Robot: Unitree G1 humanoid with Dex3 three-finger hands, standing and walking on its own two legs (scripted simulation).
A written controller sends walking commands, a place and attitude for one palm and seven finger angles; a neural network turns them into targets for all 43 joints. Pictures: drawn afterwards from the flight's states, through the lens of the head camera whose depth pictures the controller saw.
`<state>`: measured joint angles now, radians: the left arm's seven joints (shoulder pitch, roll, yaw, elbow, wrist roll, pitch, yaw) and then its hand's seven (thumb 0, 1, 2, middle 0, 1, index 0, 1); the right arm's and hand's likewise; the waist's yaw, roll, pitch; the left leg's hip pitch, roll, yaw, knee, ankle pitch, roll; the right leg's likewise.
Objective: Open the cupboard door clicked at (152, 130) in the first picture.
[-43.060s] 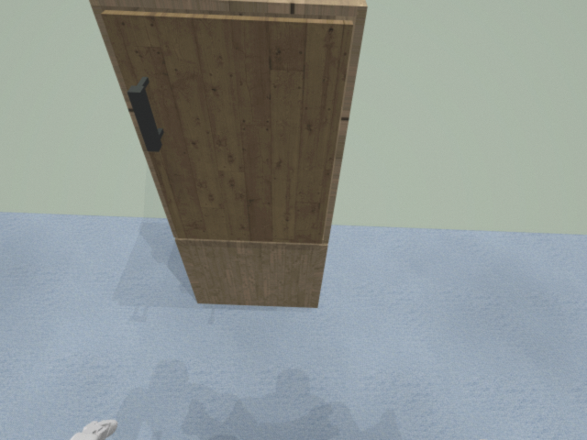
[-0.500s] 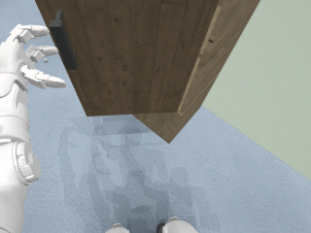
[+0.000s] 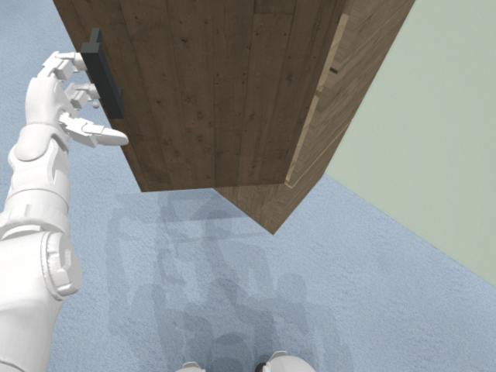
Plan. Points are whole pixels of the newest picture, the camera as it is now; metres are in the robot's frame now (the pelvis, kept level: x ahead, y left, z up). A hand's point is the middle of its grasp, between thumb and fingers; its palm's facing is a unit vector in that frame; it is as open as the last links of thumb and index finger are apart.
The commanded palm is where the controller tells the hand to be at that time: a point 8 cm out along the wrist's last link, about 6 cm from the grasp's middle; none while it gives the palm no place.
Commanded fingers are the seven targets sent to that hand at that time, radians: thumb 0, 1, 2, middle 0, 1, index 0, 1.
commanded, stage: slide the fingers in behind the handle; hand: left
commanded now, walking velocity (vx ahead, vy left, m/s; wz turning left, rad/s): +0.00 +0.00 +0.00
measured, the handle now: (107, 75) +0.57 +0.19 +0.12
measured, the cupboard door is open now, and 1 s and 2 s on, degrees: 46 46 48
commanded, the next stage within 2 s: close the thumb around the handle in 0.88 s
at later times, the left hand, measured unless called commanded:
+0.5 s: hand (118, 104) +0.51 +0.17 +0.11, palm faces +0.03 -1.00 +0.00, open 14.0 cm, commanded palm +0.49 +0.21 +0.11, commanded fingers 0.00 -0.50 0.30 -0.30 -1.20 -0.30 -1.20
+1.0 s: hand (120, 102) +0.51 +0.16 +0.11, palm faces +0.05 -1.00 -0.01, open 14.1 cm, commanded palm +0.48 +0.20 +0.11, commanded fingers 0.00 -0.39 0.35 -0.31 -1.21 -0.31 -1.21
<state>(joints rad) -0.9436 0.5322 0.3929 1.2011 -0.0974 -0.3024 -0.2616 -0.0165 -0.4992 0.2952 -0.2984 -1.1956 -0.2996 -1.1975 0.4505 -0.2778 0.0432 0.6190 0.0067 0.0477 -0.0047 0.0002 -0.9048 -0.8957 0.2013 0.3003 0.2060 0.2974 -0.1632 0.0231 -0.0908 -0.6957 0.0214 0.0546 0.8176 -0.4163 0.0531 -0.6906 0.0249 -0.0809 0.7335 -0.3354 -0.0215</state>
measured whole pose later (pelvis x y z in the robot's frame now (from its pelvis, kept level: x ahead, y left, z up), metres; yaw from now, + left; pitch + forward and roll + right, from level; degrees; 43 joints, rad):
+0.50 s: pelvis +0.00 -0.01 +0.00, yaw +0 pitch +17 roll -2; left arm -0.96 0.48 0.37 1.20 -0.09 -0.31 -0.19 -0.02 -0.50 0.30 -0.30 -1.20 -0.30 -1.20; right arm 0.45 -0.28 0.04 0.63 0.00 0.03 0.00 0.00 -0.91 -0.90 0.20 0.30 0.21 0.30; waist -0.17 0.02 -0.08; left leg -0.69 0.02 0.05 0.81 -0.41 0.04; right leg -0.70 0.03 -0.08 0.74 -0.34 -0.04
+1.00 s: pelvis +0.00 -0.01 +0.00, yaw +1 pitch +17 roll -2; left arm -0.98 0.46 0.34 1.22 -0.10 -0.34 -0.16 -0.02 -0.50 0.30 -0.28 -1.20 -0.28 -1.20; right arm 0.44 -0.28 0.03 0.66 0.00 0.01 0.01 0.00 -0.91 -0.90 0.20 0.30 0.20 0.30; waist -0.16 0.03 -0.09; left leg -0.70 0.02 0.04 0.81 -0.41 0.04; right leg -0.70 0.02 -0.09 0.75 -0.34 -0.03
